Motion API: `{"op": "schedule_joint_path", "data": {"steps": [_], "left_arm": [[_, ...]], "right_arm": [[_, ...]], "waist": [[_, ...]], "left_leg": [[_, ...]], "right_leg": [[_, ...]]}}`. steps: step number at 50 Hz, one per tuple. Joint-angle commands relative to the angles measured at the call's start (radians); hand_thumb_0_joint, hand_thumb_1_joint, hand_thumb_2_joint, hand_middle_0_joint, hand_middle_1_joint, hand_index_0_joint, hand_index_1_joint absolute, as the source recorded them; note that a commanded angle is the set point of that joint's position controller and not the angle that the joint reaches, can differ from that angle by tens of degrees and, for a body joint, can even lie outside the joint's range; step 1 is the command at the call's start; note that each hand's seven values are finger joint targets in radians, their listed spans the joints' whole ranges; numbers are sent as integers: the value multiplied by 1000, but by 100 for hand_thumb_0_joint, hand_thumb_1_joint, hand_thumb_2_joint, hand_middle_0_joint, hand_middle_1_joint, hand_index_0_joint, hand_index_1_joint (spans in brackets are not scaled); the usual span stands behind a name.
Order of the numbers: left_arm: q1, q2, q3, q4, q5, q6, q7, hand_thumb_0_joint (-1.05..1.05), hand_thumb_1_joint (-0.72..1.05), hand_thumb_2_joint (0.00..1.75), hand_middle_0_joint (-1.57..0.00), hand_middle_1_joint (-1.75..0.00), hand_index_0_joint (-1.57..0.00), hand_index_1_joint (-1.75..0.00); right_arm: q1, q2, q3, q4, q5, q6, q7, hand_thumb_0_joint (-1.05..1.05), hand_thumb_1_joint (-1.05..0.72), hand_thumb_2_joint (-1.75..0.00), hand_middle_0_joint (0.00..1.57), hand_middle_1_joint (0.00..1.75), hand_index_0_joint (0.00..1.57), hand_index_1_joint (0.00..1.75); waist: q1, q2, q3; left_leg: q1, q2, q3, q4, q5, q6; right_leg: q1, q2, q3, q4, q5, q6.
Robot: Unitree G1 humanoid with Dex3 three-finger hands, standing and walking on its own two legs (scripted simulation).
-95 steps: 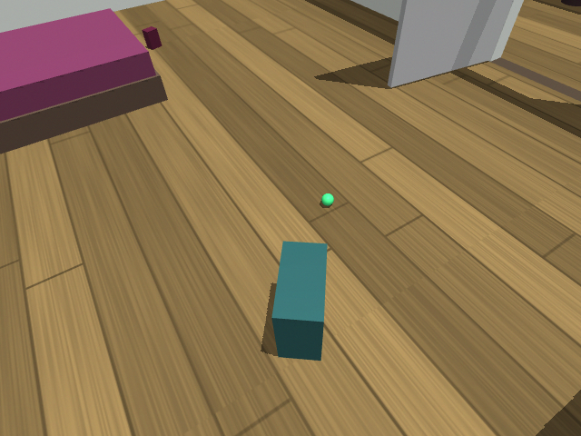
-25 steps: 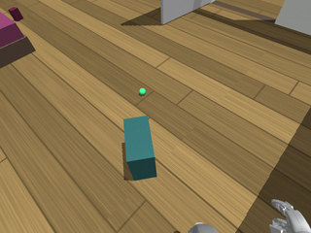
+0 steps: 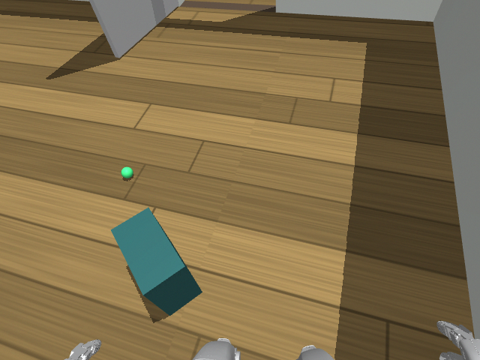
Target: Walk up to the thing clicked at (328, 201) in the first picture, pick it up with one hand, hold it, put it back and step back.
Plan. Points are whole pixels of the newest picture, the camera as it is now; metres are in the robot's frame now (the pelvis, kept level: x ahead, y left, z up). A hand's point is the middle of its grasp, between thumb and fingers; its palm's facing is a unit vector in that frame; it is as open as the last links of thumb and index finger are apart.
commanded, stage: walk up
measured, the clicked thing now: (127, 172) +1.02 +0.73 -0.72
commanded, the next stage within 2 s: none
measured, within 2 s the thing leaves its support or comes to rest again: neither
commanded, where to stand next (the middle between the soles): +0.06 -0.03 m, yaw -44 degrees
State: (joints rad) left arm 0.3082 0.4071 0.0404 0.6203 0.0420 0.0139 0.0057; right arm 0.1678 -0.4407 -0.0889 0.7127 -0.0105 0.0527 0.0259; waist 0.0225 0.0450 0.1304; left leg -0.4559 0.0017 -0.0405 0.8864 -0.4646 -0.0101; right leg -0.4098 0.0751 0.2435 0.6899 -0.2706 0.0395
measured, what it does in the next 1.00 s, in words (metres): steps on the spot, turning right: left foot, then right foot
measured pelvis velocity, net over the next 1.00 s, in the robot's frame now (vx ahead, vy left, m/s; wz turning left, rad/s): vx -0.02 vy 0.02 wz -0.66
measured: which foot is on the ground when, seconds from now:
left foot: up 0.00-0.02, down 0.04-0.50, up 0.52-0.76, down 0.78-1.00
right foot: down 0.00-0.06, up 0.08-0.48, down 0.50-0.80, up 0.82-1.00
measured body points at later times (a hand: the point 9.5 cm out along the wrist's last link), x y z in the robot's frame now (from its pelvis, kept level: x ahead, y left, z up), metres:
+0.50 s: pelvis -0.03 +0.03 +0.00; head +0.00 +0.02 +0.45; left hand +0.20 +0.27 -0.10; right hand -0.14 -0.31 -0.08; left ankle +0.04 +0.13 -0.72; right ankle -0.08 -0.10 -0.72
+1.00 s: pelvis -0.02 +0.02 +0.00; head +0.01 +0.01 +0.45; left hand +0.25 +0.23 -0.11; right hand -0.15 -0.27 -0.10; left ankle +0.09 +0.10 -0.72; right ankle -0.08 -0.09 -0.69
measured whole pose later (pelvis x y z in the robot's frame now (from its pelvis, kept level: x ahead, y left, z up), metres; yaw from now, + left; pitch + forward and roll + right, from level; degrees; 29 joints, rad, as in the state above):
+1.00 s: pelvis -0.02 +0.02 +0.00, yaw -38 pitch -2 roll +0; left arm 0.27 0.43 0.05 0.84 0.01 0.00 -0.01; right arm 0.29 -0.39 -0.03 0.79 -0.04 -0.05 0.02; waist -0.02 -0.02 0.10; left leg -0.34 0.09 0.11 0.68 -0.31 0.01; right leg -0.42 0.02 0.05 0.91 -0.49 -0.02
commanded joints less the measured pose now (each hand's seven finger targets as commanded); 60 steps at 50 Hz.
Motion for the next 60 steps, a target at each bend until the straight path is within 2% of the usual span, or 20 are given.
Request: {"op": "schedule_joint_path", "data": {"steps": [1, 3, 4, 7, 10, 15, 23, 24, 25, 26, 27, 30, 38, 40, 41, 45, 52, 54, 55, 60], "left_arm": [[-87, 234, 84, -101, -17, -6, 10, 0, 90, 90, -20, -30, -20, -30], [-41, 164, 63, -106, -8, 0, 19, 0, 90, 90, -20, -30, -20, -30], [-35, 246, 79, -83, 4, 2, 26, 0, 90, 90, -20, -30, -20, -30], [-12, 258, 107, -10, -21, 14, -12, 0, 90, 90, -20, -30, -20, -30], [14, 216, 91, 4, -32, 17, -52, 0, 90, 90, -20, -30, -20, -30], [-94, 198, 80, -10, -27, 8, -54, 0, 90, 90, -20, -30, -20, -30], [55, 178, 96, 88, -22, -28, -42, 0, 90, 90, -20, -30, -20, -30], [121, 219, 119, 119, -14, -35, -33, 0, 90, 90, -20, -30, -20, -30], [126, 314, 145, 107, -4, -40, -24, 0, 90, 90, -20, -30, -20, -30], [57, 377, 145, 61, -2, -41, -22, 0, 90, 90, -20, -30, -20, -30], [27, 361, 142, 60, -14, -37, -21, 0, 90, 90, -20, -30, -20, -30], [-48, 276, 109, 57, -24, -48, -5, 0, 90, 90, -20, -30, -20, -30], [-79, 207, 65, 47, -37, -35, 3, 0, 90, 90, -20, -30, -20, -30], [-16, 141, 42, 51, -47, -27, 15, 0, 90, 90, -20, -30, -20, -30], [7, 236, 63, 84, -36, -27, 27, 0, 90, 90, -20, -30, -20, -30], [18, 224, 75, 145, -33, -38, -2, 0, 90, 90, -20, -30, -20, -30], [81, 167, 76, 203, -21, -60, -2, 0, 90, 90, -20, -30, -20, -30], [51, 261, 101, 188, -3, -78, 14, 0, 90, 90, -20, -30, -20, -30], [4, 312, 95, 168, -8, -81, 19, 0, 90, 90, -20, -30, -20, -30], [-80, 249, 61, 182, -23, -84, 22, 0, 90, 90, -20, -30, -20, -30]], "right_arm": [[139, -127, -59, -66, 5, -55, -28, 0, -90, -90, 20, 30, 20, 30], [114, -295, -93, -97, -15, -71, -38, 0, -90, -90, 20, 30, 20, 30], [48, -348, -112, -102, -2, -75, -30, 0, -90, -90, 20, 30, 20, 30], [2, -231, -78, -95, -7, -86, -39, 0, -90, -90, 20, 30, 20, 30], [63, -222, -64, -75, -12, -101, -28, 0, -90, -90, 20, 30, 20, 30], [210, -269, -73, -55, -18, -112, -23, 0, -90, -90, 20, 30, 20, 30], [150, -264, -63, -78, -14, -86, -6, 0, -90, -90, 20, 30, 20, 30], [159, -209, -46, -80, -11, -81, -7, 0, -90, -90, 20, 30, 20, 30], [187, -133, -21, -91, -4, -77, -7, 0, -90, -90, 20, 30, 20, 30], [94, -162, -25, -110, 5, -72, -19, 0, -90, -90, 20, 30, 20, 30], [73, -221, -42, -93, 4, -76, -27, 0, -90, -90, 20, 30, 20, 30], [187, -205, -29, -4, 1, -95, -23, 0, -90, -90, 20, 30, 20, 30], [261, -168, -35, 38, -16, -119, -36, 0, -90, -90, 20, 30, 20, 30], [227, -302, -64, 10, -23, -127, -39, 0, -90, -90, 20, 30, 20, 30], [172, -326, -72, 5, -11, -127, -31, 0, -90, -90, 20, 30, 20, 30], [114, -259, -46, 18, -16, -128, -34, 0, -90, -90, 20, 30, 20, 30], [64, -211, -21, 0, -15, -84, -15, 0, -90, -90, 20, 30, 20, 30], [100, -90, 18, -10, -1, -73, -17, 0, -90, -90, 20, 30, 20, 30], [29, -112, 11, -14, 3, -62, -27, 0, -90, -90, 20, 30, 20, 30], [100, -147, 1, 94, 9, -76, -33, 0, -90, -90, 20, 30, 20, 30]], "waist": [[-93, -213, -191], [-67, 165, -168], [-54, 162, -130], [-17, 82, -63], [-36, 143, -119], [-103, 138, -134], [-20, 130, -173], [19, 7, -197], [25, -271, -145], [40, -295, -58], [27, -223, -11], [-35, -224, -53], [-99, -155, -106], [-73, 165, -125], [-59, 97, -127], [-34, 108, -39], [7, 124, -146], [-2, -176, -136], [2, -194, -89], [-44, -207, -118]], "left_leg": [[318, -20, -36, -341, 110, 69], [310, 451, -580, -609, 114, 179], [195, 553, -625, -632, 144, 283], [128, 313, -263, -568, 142, 179], [281, 254, -135, -557, 73, 146], [409, 331, -76, -525, 270, 173], [194, 324, 112, -319, 262, 158], [72, 286, 153, -148, 195, 118], [-161, 158, 213, 78, -39, 53], [-274, 69, 107, 151, -119, -1], [-233, 119, 24, 185, -93, 3], [-128, 106, 40, 102, 25, 17], [310, 11, 59, -303, 202, 60], [299, 420, -504, -593, 40, 210], [240, 494, -587, -604, -13, 291], [186, 308, -228, -546, 9, 202], [97, 260, 1, -288, 264, 160], [-95, 133, 103, 9, 130, 56], [-102, 73, 56, 52, -101, 30], [50, 88, 29, -42, 0, 37]], "right_leg": [[-120, -106, 189, -20, 270, -162], [-292, 86, -15, 360, -285, -37], [-246, -8, -42, 512, -295, -25], [-171, -40, -50, 597, -132, -36], [-213, -41, -106, 447, -79, -32], [-194, -73, -172, 245, -162, -22], [206, -53, -316, -214, -83, -82], [352, -64, -236, -257, -105, -102], [405, -244, 141, -383, -258, -172], [257, -383, 438, -442, -380, -304], [200, -395, 409, -418, -331, -336], [176, -252, 142, -301, -99, -256], [-93, -164, 39, -13, 238, -182], [-208, 47, -116, 321, -268, -71], [-154, -8, -76, 427, -338, -63], [-155, -67, -128, 336, -201, -67], [199, -19, -289, -107, -37, -71], [288, -211, 121, -277, -23, -139], [137, -381, 371, -325, -19, -271], [107, -271, 143, -201, 268, -230]]}}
